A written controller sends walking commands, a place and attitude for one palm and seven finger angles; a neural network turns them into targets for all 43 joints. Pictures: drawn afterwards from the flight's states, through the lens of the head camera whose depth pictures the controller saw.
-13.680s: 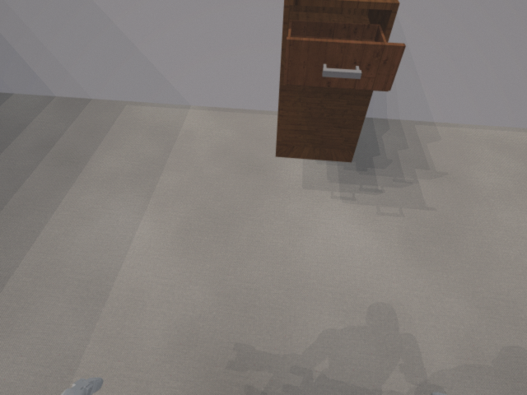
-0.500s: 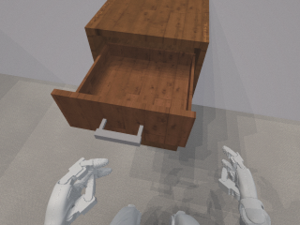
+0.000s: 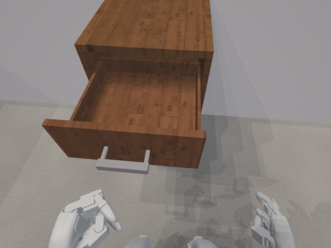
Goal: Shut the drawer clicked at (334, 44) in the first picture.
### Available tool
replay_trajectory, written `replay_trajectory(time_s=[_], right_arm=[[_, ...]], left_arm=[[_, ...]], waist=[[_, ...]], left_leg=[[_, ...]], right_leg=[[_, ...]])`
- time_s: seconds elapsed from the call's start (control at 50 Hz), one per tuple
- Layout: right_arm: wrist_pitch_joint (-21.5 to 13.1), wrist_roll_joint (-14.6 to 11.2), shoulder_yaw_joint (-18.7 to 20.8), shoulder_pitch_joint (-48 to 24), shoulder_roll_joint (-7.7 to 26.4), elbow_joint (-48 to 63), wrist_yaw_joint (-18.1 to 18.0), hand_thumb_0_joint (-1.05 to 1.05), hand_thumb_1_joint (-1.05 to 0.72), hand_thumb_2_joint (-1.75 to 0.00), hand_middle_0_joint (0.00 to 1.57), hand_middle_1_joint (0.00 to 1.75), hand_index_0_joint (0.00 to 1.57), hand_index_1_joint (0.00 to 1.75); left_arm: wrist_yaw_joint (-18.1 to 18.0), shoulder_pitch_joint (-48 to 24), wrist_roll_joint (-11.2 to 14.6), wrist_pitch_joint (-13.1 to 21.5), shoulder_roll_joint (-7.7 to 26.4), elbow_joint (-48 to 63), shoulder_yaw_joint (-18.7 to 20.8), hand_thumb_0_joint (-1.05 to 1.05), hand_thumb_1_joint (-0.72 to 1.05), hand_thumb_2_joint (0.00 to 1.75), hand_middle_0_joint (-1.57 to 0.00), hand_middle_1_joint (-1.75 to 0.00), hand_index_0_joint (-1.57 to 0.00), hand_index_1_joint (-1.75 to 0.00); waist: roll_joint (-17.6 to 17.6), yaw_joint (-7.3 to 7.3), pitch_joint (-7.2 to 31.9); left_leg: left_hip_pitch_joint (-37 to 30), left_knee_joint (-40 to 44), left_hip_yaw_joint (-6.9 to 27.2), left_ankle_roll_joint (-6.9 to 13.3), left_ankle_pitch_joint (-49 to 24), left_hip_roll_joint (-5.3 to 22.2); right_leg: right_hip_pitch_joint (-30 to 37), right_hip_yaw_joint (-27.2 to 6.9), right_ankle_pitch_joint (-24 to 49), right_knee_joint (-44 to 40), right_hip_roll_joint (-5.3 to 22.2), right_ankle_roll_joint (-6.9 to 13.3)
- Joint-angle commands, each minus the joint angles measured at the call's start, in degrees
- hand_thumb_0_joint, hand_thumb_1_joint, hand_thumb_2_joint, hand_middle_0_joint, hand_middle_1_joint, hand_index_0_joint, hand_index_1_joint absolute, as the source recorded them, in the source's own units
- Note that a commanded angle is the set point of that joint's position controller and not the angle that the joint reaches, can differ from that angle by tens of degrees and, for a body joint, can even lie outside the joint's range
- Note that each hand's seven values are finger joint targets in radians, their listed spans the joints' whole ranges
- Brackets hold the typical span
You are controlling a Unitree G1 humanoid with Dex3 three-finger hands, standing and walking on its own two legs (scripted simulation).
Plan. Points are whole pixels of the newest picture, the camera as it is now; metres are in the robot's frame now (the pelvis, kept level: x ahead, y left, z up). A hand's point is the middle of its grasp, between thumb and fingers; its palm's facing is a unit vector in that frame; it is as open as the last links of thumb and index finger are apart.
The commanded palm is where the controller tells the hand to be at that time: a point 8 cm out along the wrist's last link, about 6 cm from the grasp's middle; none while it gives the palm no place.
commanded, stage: raise the hand and make a fist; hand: left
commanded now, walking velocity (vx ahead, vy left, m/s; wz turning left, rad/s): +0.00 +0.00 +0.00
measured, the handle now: (124, 159) +0.33 +0.12 +0.01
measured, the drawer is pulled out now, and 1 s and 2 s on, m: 0.30 0.30 0.30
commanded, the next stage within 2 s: bring the fist close to the handle in 0.86 s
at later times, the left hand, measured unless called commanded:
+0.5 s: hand (100, 231) +0.15 +0.12 +0.12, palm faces -0.04 -1.00 +0.00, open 3.3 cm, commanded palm +0.10 +0.17 +0.12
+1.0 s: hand (101, 235) +0.15 +0.11 +0.11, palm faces -0.05 -1.00 +0.00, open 3.3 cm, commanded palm +0.10 +0.17 +0.11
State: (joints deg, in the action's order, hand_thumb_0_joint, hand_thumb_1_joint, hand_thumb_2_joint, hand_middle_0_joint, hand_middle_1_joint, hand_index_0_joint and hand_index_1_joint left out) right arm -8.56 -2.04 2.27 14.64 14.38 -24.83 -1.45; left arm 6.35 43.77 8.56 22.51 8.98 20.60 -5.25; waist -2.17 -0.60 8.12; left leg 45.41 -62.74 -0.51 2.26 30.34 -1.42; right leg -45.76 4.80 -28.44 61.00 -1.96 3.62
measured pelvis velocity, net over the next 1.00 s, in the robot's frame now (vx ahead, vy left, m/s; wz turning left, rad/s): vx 0.01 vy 0.01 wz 0.00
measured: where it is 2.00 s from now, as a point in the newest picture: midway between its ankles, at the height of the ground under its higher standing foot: outside the picture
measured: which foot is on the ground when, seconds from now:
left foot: down 0.00-1.00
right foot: down 0.00-1.00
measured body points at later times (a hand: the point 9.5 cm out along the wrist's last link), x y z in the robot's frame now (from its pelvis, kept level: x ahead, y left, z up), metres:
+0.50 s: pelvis +0.01 +0.01 +0.01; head +0.03 -0.01 +0.46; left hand +0.15 +0.17 +0.12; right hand +0.21 -0.20 -0.04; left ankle +0.01 +0.10 -0.66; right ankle +0.02 -0.08 -0.66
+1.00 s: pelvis +0.01 +0.01 +0.01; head +0.03 -0.01 +0.46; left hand +0.14 +0.17 +0.12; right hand +0.21 -0.21 -0.04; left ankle +0.01 +0.10 -0.66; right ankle +0.02 -0.08 -0.66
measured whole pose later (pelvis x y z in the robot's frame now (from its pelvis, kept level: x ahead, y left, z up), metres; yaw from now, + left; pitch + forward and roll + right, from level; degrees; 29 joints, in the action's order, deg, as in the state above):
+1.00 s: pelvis +0.01 +0.01 +0.01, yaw +0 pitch +10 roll -1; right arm -6.4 -2.8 -0.7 15.5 12.0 -20.2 -0.8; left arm 5.4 49.7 7.5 17.2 9.1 29.5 -8.0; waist -3.1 0.3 9.0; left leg 40.0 -60.1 -0.2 2.7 30.1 -1.5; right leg -40.0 4.9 -28.0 57.8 -2.0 3.1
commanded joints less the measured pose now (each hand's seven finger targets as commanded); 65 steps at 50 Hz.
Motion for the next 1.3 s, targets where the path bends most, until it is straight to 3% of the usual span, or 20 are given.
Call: replay_trajectory(time_s=[0.0, 0.14, 0.28, 0.32, 0.44, 0.5, 0.7, 0.74, 0.84, 0.92, 1.02, 1.08, 1.16, 1.24, 1.28], right_arm=[[-2.3, -0.3, 1.0, -4.6, 3.6, 11.9, 0.1, 0.00, -0.90, -0.90, 0.20, 0.30, 0.20, 0.30], [-1.2, -0.4, 0.2, -4.2, 3.7, 13.9, 0.3, 0.00, -0.90, -0.90, 0.20, 0.30, 0.20, 0.30], [-0.6, -0.7, -0.5, -4.2, 3.3, 15.3, 0.6, 0.00, -0.90, -0.90, 0.20, 0.30, 0.20, 0.30], [-0.7, -0.8, -0.6, -4.3, 3.3, 15.4, 0.5, 0.00, -0.90, -0.90, 0.20, 0.30, 0.20, 0.30], [-1.2, -1.1, -0.5, -4.1, 2.7, 15.5, 0.7, 0.00, -0.90, -0.90, 0.20, 0.30, 0.20, 0.30], [-1.2, -1.1, -0.3, -4.9, 2.9, 15.2, 0.6, 0.00, -0.90, -0.90, 0.20, 0.30, 0.20, 0.30], [-2.0, -1.0, 0.1, -4.4, 3.2, 15.4, 0.5, 0.00, -0.90, -0.90, 0.20, 0.30, 0.20, 0.30], [-2.0, -1.0, 0.0, -3.9, 3.1, 15.3, 0.6, 0.00, -0.90, -0.90, 0.20, 0.30, 0.20, 0.30], [-1.7, -1.1, -0.2, -4.2, 3.2, 15.4, 0.4, 0.00, -0.90, -0.90, 0.20, 0.30, 0.20, 0.30], [-1.4, -1.1, -0.2, -4.3, 3.0, 15.4, 0.4, 0.00, -0.90, -0.90, 0.20, 0.30, 0.20, 0.30], [-1.4, -0.7, -0.3, -4.6, 3.4, 14.7, 0.5, 0.00, -0.90, -0.90, 0.20, 0.30, 0.20, 0.30], [-1.9, -0.4, -0.4, -4.1, 3.7, 15.1, 0.8, 0.00, -0.90, -0.90, 0.20, 0.30, 0.20, 0.30], [-1.6, 0.0, -0.3, -3.6, 3.7, 14.9, 1.0, 0.00, -0.90, -0.90, 0.20, 0.30, 0.20, 0.30], [-1.3, 0.1, -0.6, -3.5, 4.1, 14.8, 1.1, 0.00, -0.90, -0.90, 0.20, 0.30, 0.20, 0.30], [-1.2, 0.2, -0.7, -3.4, 4.3, 15.0, 1.1, 0.00, -0.90, -0.90, 0.20, 0.30, 0.20, 0.30]], left_arm=[[-0.9, 5.8, 0.0, 2.9, 3.0, 13.9, 2.0, 0.00, 0.90, 0.90, -1.26, -1.45, -1.26, -1.45], [-0.2, 6.0, -0.4, 1.2, 2.1, 16.9, -0.8, 0.00, 0.90, 0.90, -1.40, -1.60, -1.40, -1.60], [0.1, 7.4, -0.5, -1.3, 2.5, 19.8, -1.0, 0.00, 0.90, 0.90, -1.40, -1.60, -1.40, -1.60], [-0.1, 6.8, -0.6, -1.7, 2.5, 20.5, -1.4, 0.00, 0.90, 0.90, -1.40, -1.60, -1.40, -1.60], [-0.6, 10.8, -0.4, -2.5, 2.2, 22.8, -1.4, 0.00, 0.90, 0.90, -1.40, -1.60, -1.40, -1.60], [-0.6, 11.6, -0.7, -2.6, 2.1, 21.2, -1.4, 0.00, 0.90, 0.90, -1.40, -1.60, -1.40, -1.60], [-1.1, 10.3, -0.5, 0.3, 2.7, 23.1, -1.3, 0.00, 0.90, 0.90, -1.40, -1.60, -1.40, -1.60], [-1.1, 11.1, -0.6, 0.3, 2.1, 22.4, -1.8, 0.00, 0.90, 0.90, -1.40, -1.60, -1.40, -1.60], [-1.0, 10.1, -0.8, -0.7, 2.3, 21.5, -2.0, 0.00, 0.90, 0.90, -1.40, -1.60, -1.40, -1.60], [-1.2, 11.1, -0.6, -1.6, 2.4, 21.6, -1.1, 0.00, 0.90, 0.90, -1.40, -1.60, -1.40, -1.60], [-0.7, 8.7, -1.0, -0.9, 1.3, 18.0, -2.3, 0.00, 0.90, 0.90, -1.40, -1.60, -1.40, -1.60], [-0.9, 6.7, -1.4, 0.6, 0.5, 18.2, -4.0, 0.00, 0.90, 0.90, -1.40, -1.60, -1.40, -1.60], [-1.6, 5.0, -2.1, 2.0, 1.0, 16.5, -3.4, 0.00, 0.90, 0.90, -1.40, -1.60, -1.40, -1.60], [-2.6, 0.2, -2.7, 2.1, 0.2, 14.1, -4.5, 0.00, 0.90, 0.90, -1.40, -1.60, -1.40, -1.60], [-3.3, -0.6, -3.0, 2.1, -0.4, 13.9, -5.2, 0.00, 0.90, 0.90, -1.40, -1.60, -1.40, -1.60]], waist=[[3.0, 0.77, 8.1], [1.5, 0.03, 6.2], [2.6, 0.38, 5.9], [1.1, 0.15, 4.9], [2.6, 1.06, 6.1], [4.0, 0.82, 3.4], [3.3, 0.50, 4.3], [1.9, 0.53, 4.4], [2.3, 0.26, 3.6], [3.4, 0.91, 5.0], [4.3, -0.17, 1.7], [2.7, -0.43, 3.5], [2.6, -0.37, 6.0], [2.9, -1.06, 5.5], [2.5, -0.90, 7.2]], left_leg=[[-4.6, 10.1, 2.7, 0.2, -15.4, 1.0], [-6.6, 11.2, 3.3, 0.2, -14.9, 1.4], [-7.2, 12.2, 3.7, 0.2, -14.9, 1.4], [-7.7, 12.4, 3.7, 0.2, -14.3, 1.4], [-8.6, 13.1, 3.6, 0.2, -16.6, 1.5], [-7.1, 12.9, 3.5, 0.3, -15.2, 1.2], [-6.1, 11.7, 3.0, 0.3, -12.3, 0.9], [-6.2, 11.6, 2.9, 0.3, -12.4, 1.0], [-6.2, 12.0, 3.0, 0.4, -11.4, 1.1], [-6.5, 12.2, 2.9, 0.3, -12.9, 1.0], [-4.6, 11.5, 3.2, 0.2, -11.7, 0.9], [-4.5, 10.6, 3.5, 0.2, -10.7, 0.8], [-3.6, 9.1, 3.3, 0.1, -11.3, 0.7], [-2.0, 8.4, 3.7, 0.0, -9.4, 0.7], [-2.4, 8.0, 3.7, 0.0, -9.7, 0.8]], right_leg=[[11.3, -3.8, 12.5, -10.7, 1.9, -1.9], [10.3, -2.8, 11.6, -11.4, 1.5, -1.9], [11.9, -2.5, 11.7, -12.1, 1.5, -2.0], [11.5, -2.7, 10.8, -12.5, 1.6, -1.9], [14.0, -2.6, 13.2, -12.9, 1.7, -2.0], [13.4, -3.0, 12.3, -13.6, 1.8, -2.0], [12.2, -4.4, 8.0, -13.8, 2.0, -2.0], [11.9, -4.4, 8.0, -13.7, 2.0, -1.9], [11.5, -4.4, 7.0, -14.1, 2.0, -2.0], [13.3, -4.3, 9.2, -13.8, 2.0, -2.0], [10.8, -4.1, 8.1, -13.5, 1.9, -2.0], [8.8, -3.5, 6.6, -11.9, 1.7, -1.9], [8.1, -3.9, 7.5, -10.4, 1.8, -1.7], [6.2, -3.9, 5.1, -9.7, 1.7, -1.6], [5.8, -3.7, 5.5, -9.1, 1.6, -1.6]])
